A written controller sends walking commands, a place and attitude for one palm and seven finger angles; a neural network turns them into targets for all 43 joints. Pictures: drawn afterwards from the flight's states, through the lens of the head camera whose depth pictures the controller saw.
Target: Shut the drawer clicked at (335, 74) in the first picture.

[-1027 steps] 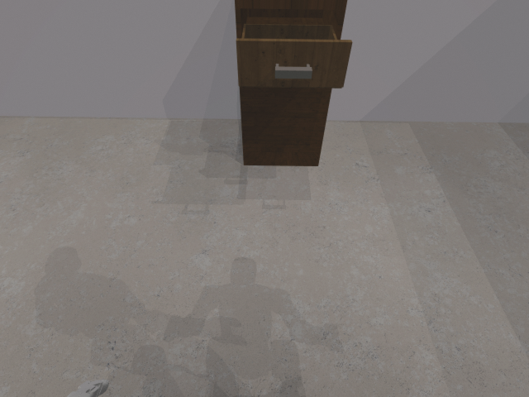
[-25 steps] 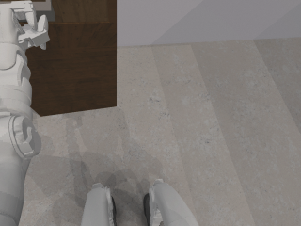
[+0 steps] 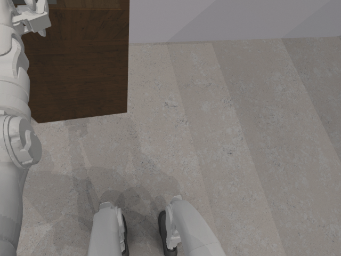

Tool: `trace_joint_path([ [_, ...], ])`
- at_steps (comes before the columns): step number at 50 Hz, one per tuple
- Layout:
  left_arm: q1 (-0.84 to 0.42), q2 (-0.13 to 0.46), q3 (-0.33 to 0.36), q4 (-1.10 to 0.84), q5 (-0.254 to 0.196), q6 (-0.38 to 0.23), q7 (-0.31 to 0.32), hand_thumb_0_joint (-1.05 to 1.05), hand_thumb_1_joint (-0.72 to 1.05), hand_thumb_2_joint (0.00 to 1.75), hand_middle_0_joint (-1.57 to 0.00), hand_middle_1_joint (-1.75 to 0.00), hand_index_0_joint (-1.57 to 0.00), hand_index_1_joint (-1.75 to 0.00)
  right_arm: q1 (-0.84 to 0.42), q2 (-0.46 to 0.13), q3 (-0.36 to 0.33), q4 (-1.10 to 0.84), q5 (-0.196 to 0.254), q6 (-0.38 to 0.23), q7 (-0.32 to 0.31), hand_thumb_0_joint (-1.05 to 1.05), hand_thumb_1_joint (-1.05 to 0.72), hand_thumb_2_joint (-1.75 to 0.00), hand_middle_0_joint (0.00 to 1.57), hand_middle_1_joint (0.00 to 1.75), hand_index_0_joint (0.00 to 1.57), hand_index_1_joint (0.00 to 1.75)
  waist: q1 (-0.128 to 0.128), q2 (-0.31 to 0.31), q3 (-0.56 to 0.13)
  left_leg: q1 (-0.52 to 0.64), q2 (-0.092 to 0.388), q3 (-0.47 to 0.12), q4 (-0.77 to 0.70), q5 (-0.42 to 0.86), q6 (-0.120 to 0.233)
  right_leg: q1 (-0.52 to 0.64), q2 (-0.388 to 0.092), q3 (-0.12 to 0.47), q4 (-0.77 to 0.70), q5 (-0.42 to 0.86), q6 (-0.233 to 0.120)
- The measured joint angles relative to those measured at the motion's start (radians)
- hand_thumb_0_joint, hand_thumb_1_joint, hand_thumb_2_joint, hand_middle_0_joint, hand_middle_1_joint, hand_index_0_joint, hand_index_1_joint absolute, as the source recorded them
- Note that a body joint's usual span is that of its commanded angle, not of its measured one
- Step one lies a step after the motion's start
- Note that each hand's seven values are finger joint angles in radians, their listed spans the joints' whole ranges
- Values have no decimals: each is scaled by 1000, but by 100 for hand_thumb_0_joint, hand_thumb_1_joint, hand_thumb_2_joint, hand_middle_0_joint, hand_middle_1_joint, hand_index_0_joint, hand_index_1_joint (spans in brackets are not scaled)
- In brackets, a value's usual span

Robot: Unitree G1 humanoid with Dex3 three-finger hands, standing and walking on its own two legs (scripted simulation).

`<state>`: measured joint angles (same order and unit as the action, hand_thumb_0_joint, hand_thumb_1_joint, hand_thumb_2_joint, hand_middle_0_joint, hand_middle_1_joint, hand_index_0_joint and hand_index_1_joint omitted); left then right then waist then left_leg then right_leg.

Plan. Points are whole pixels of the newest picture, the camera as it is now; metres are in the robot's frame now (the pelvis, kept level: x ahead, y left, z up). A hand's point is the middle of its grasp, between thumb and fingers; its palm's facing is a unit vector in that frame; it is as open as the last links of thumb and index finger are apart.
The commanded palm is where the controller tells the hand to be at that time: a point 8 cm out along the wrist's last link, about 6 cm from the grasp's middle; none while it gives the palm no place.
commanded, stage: pull the fist back off the drawer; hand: left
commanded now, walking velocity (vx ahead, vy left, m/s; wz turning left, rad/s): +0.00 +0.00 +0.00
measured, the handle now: out of the picture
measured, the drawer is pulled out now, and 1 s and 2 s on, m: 0.00 0.00 0.00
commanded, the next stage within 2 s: draw the hand back to the body in 0.46 s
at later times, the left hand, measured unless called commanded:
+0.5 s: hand (52, 16) +0.59 +0.16 +0.09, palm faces +0.10 -0.99 -0.04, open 3.2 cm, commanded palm +0.56 +0.19 +0.09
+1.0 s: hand out of the picture +0.46 +0.20 +0.16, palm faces +0.09 -1.00 -0.02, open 3.2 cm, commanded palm +0.42 +0.24 +0.17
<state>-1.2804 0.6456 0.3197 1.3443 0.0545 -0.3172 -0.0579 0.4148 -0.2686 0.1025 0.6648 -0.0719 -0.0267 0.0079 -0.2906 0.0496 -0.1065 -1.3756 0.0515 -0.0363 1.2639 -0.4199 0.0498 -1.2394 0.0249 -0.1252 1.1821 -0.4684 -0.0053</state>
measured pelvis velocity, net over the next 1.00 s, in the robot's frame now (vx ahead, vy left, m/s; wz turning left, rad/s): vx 0.09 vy -0.01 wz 0.03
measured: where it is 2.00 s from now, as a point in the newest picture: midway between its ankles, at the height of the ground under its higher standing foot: (145, 244)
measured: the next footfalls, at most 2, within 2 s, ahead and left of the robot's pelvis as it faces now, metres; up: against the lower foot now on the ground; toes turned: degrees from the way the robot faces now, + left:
none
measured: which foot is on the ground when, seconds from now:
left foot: down 0.00-1.00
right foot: down 0.00-1.00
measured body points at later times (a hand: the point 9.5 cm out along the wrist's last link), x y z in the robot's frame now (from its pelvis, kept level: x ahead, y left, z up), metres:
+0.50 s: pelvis +0.04 -0.01 +0.02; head +0.20 +0.01 +0.44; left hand +0.58 +0.21 +0.09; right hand +0.02 -0.26 -0.08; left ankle +0.07 +0.09 -0.62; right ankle +0.04 -0.13 -0.62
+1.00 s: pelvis +0.09 -0.01 +0.08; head +0.15 +0.00 +0.53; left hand +0.45 +0.25 +0.16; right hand +0.20 -0.27 -0.02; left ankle +0.07 +0.09 -0.62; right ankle +0.04 -0.13 -0.61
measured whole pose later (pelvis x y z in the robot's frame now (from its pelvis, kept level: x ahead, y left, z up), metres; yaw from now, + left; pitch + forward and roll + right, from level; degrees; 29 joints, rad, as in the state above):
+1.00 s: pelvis +0.09 -0.01 +0.08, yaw +2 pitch +15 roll -3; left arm -0.29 0.31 0.25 0.50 -0.22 -0.26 -0.15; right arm 0.30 -0.27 0.01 0.55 0.05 0.05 0.01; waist -0.06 0.04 -0.15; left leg -0.70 0.04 0.02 0.88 -0.44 0.02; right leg -0.59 0.03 -0.05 0.80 -0.46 -0.01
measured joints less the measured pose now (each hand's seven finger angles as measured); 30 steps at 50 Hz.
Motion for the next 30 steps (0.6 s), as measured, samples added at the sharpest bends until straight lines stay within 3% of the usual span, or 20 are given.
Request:
trace_joint_path([
  [8,38,-20,21,-38,-3,4,-1,4,61,90,-140,-160,-140,-160,5,3,-11,-11,-1,10,16,0,-91,-90,20,30,20,30,11,3,1,15,5,2,-2,-6,-4,13,6,3,-2,-4,-4],
  [21,234,-129,75,-158,-58,-37,8,4,83,90,-140,-160,-140,-160,-4,4,-35,-38,17,64,36,1,-91,-90,20,30,20,30,57,14,-11,144,20,38,-64,-37,-12,117,19,42,-53,-25,-8],
  [30,318,-162,91,-193,-66,-80,-24,2,82,88,-140,-160,-140,-160,-27,10,-52,-57,27,99,35,0,-91,-90,20,30,20,30,84,2,-19,214,22,49,-91,-66,-23,179,23,54,-72,-54,-14],
])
